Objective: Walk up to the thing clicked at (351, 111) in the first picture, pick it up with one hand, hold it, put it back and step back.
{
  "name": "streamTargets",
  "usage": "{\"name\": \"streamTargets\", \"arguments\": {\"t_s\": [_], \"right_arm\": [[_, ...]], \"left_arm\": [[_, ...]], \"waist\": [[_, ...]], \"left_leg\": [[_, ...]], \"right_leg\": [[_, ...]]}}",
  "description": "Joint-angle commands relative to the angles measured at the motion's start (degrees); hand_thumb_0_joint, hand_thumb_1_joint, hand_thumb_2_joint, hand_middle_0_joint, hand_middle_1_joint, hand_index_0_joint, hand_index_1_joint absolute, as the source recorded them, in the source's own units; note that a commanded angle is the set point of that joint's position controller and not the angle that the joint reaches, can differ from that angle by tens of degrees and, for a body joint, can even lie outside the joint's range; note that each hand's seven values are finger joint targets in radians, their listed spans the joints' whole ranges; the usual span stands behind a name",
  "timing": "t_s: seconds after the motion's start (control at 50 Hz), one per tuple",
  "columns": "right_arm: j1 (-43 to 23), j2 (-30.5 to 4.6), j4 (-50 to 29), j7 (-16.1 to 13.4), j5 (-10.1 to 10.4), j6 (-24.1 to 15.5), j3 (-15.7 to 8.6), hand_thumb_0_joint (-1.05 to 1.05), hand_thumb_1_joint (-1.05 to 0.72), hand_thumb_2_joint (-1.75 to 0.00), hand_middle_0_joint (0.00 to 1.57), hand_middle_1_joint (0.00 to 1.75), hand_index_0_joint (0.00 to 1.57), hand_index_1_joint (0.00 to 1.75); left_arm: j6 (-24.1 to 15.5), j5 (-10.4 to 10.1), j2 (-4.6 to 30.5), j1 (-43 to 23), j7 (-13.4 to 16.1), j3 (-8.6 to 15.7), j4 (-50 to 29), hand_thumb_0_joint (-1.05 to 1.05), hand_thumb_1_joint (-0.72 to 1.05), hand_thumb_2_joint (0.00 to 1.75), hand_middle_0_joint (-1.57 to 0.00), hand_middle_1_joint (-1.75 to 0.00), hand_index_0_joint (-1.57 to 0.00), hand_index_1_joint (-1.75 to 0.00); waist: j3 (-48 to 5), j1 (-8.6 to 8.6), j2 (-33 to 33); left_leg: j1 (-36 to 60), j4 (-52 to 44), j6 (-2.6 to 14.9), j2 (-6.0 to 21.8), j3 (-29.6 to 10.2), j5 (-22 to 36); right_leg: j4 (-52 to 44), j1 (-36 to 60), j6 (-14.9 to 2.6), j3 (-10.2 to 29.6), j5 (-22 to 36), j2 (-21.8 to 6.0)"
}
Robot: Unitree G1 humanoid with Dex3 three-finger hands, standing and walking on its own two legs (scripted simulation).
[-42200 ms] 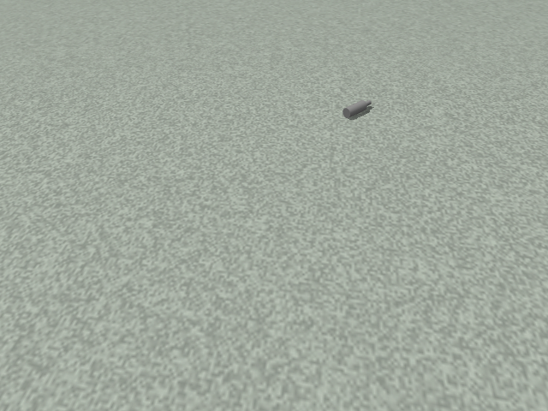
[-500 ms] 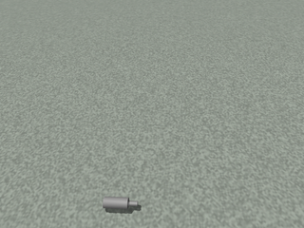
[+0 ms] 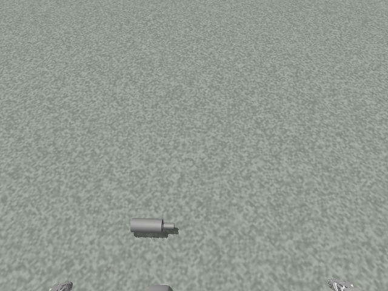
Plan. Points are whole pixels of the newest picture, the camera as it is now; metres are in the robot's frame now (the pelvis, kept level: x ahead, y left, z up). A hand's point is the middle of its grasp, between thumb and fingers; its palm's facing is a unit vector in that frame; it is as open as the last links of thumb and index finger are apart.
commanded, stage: step back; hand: left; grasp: from above
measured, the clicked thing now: (153, 225) +0.45 +0.21 -0.74
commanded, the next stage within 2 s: none
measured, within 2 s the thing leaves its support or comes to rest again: neither
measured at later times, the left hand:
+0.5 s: hand out of the picture +0.04 +0.29 -0.17, palm faces -0.10 -0.92 -0.38, open 7.4 cm
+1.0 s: hand out of the picture -0.09 +0.29 -0.16, palm faces +0.00 -0.93 -0.36, open 7.4 cm
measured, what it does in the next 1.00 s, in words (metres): walks backwards: right foot, then left foot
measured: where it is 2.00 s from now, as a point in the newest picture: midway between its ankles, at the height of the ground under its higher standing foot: outside the picture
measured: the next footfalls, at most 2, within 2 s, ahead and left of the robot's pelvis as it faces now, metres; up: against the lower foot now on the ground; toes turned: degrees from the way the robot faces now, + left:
right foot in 0.54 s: -0.08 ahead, -0.08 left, +0.00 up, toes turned +0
left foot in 0.96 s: -0.20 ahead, +0.14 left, +0.00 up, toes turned -2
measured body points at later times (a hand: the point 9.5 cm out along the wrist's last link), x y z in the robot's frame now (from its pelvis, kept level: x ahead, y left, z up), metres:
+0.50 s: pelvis -0.09 +0.04 -0.02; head -0.01 +0.04 +0.43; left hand +0.05 +0.34 -0.14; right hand +0.00 -0.27 -0.14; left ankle -0.03 +0.13 -0.74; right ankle -0.12 -0.09 -0.72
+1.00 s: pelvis -0.23 +0.04 -0.02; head -0.17 +0.05 +0.42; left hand -0.09 +0.34 -0.14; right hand -0.15 -0.28 -0.13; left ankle -0.24 +0.14 -0.74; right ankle -0.12 -0.08 -0.74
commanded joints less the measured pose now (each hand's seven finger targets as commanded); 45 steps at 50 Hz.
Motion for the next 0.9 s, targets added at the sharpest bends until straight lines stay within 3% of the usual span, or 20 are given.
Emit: {"name": "streamTargets", "arguments": {"t_s": [0.0,0.02,0.04,0.06,0.08,0.12,0.14,0.2,0.24,0.38,0.48,0.52,0.54,0.56,0.58,0.6,0.64,0.68,0.78,0.88], "right_arm": [[6.2,-9.9,-3.6,-0.4,0.2,-0.8,-3.1,0.00,-0.90,-0.90,0.20,0.30,0.20,0.30],[6.3,-9.6,-3.7,-0.5,-0.1,-1.2,-3.1,0.00,-0.90,-0.90,0.20,0.30,0.20,0.30],[6.5,-10.4,-3.8,-0.7,-0.7,-1.6,-3.4,0.00,-0.90,-0.90,0.20,0.30,0.20,0.30],[5.8,-12.6,-4.3,-1.0,-1.2,-1.9,-4.0,0.00,-0.90,-0.90,0.20,0.30,0.20,0.30],[6.8,-15.3,-4.7,-1.0,-1.9,-2.1,-4.8,0.00,-0.90,-0.90,0.20,0.30,0.20,0.30],[6.9,-17.6,-6.1,-1.4,-1.6,-2.3,-5.1,0.00,-0.90,-0.90,0.20,0.30,0.20,0.30],[4.6,-17.4,-6.9,-1.6,-1.5,-2.3,-5.2,0.00,-0.90,-0.90,0.20,0.30,0.20,0.30],[0.5,-13.9,-9.2,-2.6,-1.8,-2.5,-4.2,0.00,-0.90,-0.90,0.20,0.30,0.20,0.30],[2.5,-13.2,-9.4,-2.9,-1.4,-2.6,-4.1,0.00,-0.90,-0.90,0.20,0.30,0.20,0.30],[7.9,-13.5,-9.9,-3.0,-0.9,-2.3,-4.4,0.00,-0.90,-0.90,0.20,0.30,0.20,0.30],[2.6,-14.8,-12.2,-2.1,-0.8,-1.9,-4.4,0.00,-0.90,-0.90,0.20,0.30,0.20,0.30],[0.9,-13.5,-12.3,-1.9,-0.2,-1.5,-4.0,0.00,-0.90,-0.90,0.20,0.30,0.20,0.30],[0.3,-12.3,-13.0,-1.7,0.4,-1.4,-3.6,0.00,-0.90,-0.90,0.20,0.30,0.20,0.30],[-0.8,-9.6,-13.2,-1.9,0.5,-1.2,-2.9,0.00,-0.90,-0.90,0.20,0.30,0.20,0.30],[0.6,-10.7,-12.3,-2.4,0.0,-0.6,-3.6,0.00,-0.90,-0.90,0.20,0.30,0.20,0.30],[3.0,-12.0,-11.1,-2.3,0.0,-0.6,-3.9,0.00,-0.90,-0.90,0.20,0.30,0.20,0.30],[5.6,-11.9,-9.1,-1.9,0.6,-0.5,-3.4,0.00,-0.90,-0.90,0.20,0.30,0.20,0.30],[7.4,-10.8,-8.6,-2.3,0.4,-0.8,-2.8,0.00,-0.90,-0.90,0.20,0.30,0.20,0.30],[5.9,-10.4,-10.9,-2.6,0.2,-1.4,-2.2,0.00,-0.90,-0.90,0.20,0.30,0.20,0.30],[10.6,-10.5,-9.5,-2.1,-0.6,-1.7,-3.0,0.00,-0.90,-0.90,0.20,0.30,0.20,0.30]], "left_arm": [[-0.3,0.6,13.8,-4.9,0.9,2.8,-8.0,0.00,0.90,0.90,-0.20,-0.30,-0.20,-0.30],[0.2,0.2,13.5,-4.2,0.8,2.6,-8.2,0.00,0.90,0.90,-0.20,-0.30,-0.20,-0.30],[0.7,-0.4,13.6,-3.8,0.7,2.7,-8.5,0.00,0.90,0.90,-0.20,-0.30,-0.20,-0.30],[1.1,-1.1,11.7,-3.8,0.7,2.5,-9.4,0.00,0.90,0.90,-0.20,-0.30,-0.20,-0.30],[1.4,-1.3,10.0,-4.4,0.9,2.1,-10.1,0.00,0.90,0.90,-0.20,-0.30,-0.20,-0.30],[2.2,-0.7,9.7,-0.8,1.7,2.0,-9.8,0.00,0.90,0.90,-0.20,-0.30,-0.20,-0.30],[2.1,-0.6,10.2,-0.9,2.0,2.2,-9.2,0.00,0.90,0.90,-0.20,-0.30,-0.20,-0.30],[2.1,-1.3,11.8,1.4,1.7,2.5,-8.5,0.00,0.90,0.90,-0.20,-0.30,-0.20,-0.30],[1.9,-0.5,11.8,1.6,1.6,2.9,-9.5,0.00,0.90,0.90,-0.20,-0.30,-0.20,-0.30],[1.0,-0.2,10.6,1.1,0.9,3.4,-12.3,0.00,0.90,0.90,-0.20,-0.30,-0.20,-0.30],[0.6,0.4,10.4,8.1,0.3,3.7,-10.0,0.00,0.90,0.90,-0.20,-0.30,-0.20,-0.30],[0.0,0.9,11.2,10.4,0.3,4.2,-9.0,0.00,0.90,0.90,-0.20,-0.30,-0.20,-0.30],[-0.4,1.5,14.5,10.2,0.3,4.9,-9.7,0.00,0.90,0.90,-0.20,-0.30,-0.20,-0.30],[-0.2,0.6,18.1,7.3,0.0,5.6,-11.0,0.00,0.90,0.90,-0.20,-0.30,-0.20,-0.30],[-0.4,1.1,20.3,3.2,0.2,5.8,-13.3,0.00,0.90,0.90,-0.20,-0.30,-0.20,-0.30],[-0.5,1.0,18.0,2.0,0.2,5.6,-14.3,0.00,0.90,0.90,-0.20,-0.30,-0.20,-0.30],[-0.5,0.5,13.6,-1.1,0.6,4.7,-15.6,0.00,0.90,0.90,-0.20,-0.30,-0.20,-0.30],[-0.4,0.8,12.9,-1.7,0.7,4.9,-15.7,0.00,0.90,0.90,-0.20,-0.30,-0.20,-0.30],[0.0,1.1,11.8,5.8,1.0,4.8,-16.4,0.00,0.90,0.90,-0.20,-0.30,-0.20,-0.30],[1.0,0.7,13.5,3.6,0.7,4.5,-17.6,0.00,0.90,0.90,-0.20,-0.30,-0.20,-0.30]], "waist": [[-13.1,-1.56,-7.7],[-13.2,-1.59,-6.2],[-12.5,-1.89,-2.2],[-12.3,-1.48,4.2],[-11.1,-1.95,10.8],[-13.0,-1.95,10.0],[-13.0,-1.58,11.3],[-12.4,0.74,9.5],[-12.5,-0.19,8.1],[-13.4,-3.17,7.7],[-15.8,0.19,8.7],[-16.2,1.78,5.0],[-15.5,1.79,-2.8],[-10.3,2.50,-12.6],[-7.4,2.58,-14.7],[-5.1,1.33,-11.6],[-4.6,-0.68,-6.5],[-6.1,-1.23,-7.2],[-12.3,3.12,-7.5],[-15.2,0.90,-10.5]], "left_leg": [[3.8,-4.5,-0.03,1.1,0.4,4.5],[4.4,-12.3,-0.21,1.3,1.3,11.0],[6.4,-18.8,0.01,3.7,-0.6,27.6],[8.4,-21.5,2.55,9.6,-8.8,40.0],[13.7,-22.7,6.03,16.2,-17.7,52.4],[13.5,-19.9,10.13,21.5,-19.9,60.7],[13.3,-21.2,11.46,22.3,-21.0,56.8],[15.1,-17.2,9.56,16.0,-11.0,55.2],[18.0,-16.8,10.94,16.5,-11.8,53.7],[22.7,-14.6,11.34,16.5,-10.8,50.2],[12.5,-13.6,9.59,16.3,-10.0,37.1],[4.7,-9.9,5.40,12.9,-7.7,28.4],[-2.8,-3.8,2.19,7.2,-4.9,19.8],[-6.4,5.2,-1.12,-3.1,0.7,1.0],[-3.5,19.0,-1.93,-3.6,-3.0,-11.3],[-3.2,22.5,-1.97,-2.6,-5.6,-10.1],[-5.5,24.5,-1.90,-5.2,-7.9,-4.1],[-6.9,25.0,-2.84,-6.1,-6.7,-1.8],[-11.3,11.6,-4.12,-2.8,-3.6,-5.1],[0.5,-9.2,-2.05,0.5,1.1,0.9]], "right_leg": [[2.3,3.3,-9.73,8.6,29.1,-13.4],[5.3,4.4,-7.82,7.0,26.8,-11.2],[9.2,2.7,-5.31,5.0,22.6,-8.0],[15.9,-0.9,-2.61,2.5,14.4,-1.5],[23.5,-10.6,-1.08,2.9,-11.4,6.0],[33.8,-12.3,-0.77,9.3,-26.3,7.3],[37.9,-12.8,-0.85,11.1,-24.6,7.0],[43.5,-15.9,-0.21,11.3,-17.8,7.3],[43.1,-16.4,0.88,10.7,-17.2,6.9],[23.3,-13.9,1.96,6.2,-15.8,3.9],[7.3,-0.9,-0.27,1.8,-8.5,1.9],[-1.2,6.7,-2.49,5.0,4.9,-0.4],[-2.0,8.6,-5.91,15.6,11.5,-7.4],[-7.4,2.0,-13.32,25.3,14.3,-16.3],[-9.2,-7.8,-18.72,31.9,15.9,-22.7],[-8.9,-9.7,-18.10,30.6,16.0,-21.7],[-6.3,-6.1,-12.69,16.9,19.7,-13.1],[-4.5,-3.2,-9.71,12.2,19.7,-9.7],[-1.1,14.1,-12.43,13.6,23.8,-12.1],[2.2,9.8,-10.23,13.2,20.9,-12.3]]}}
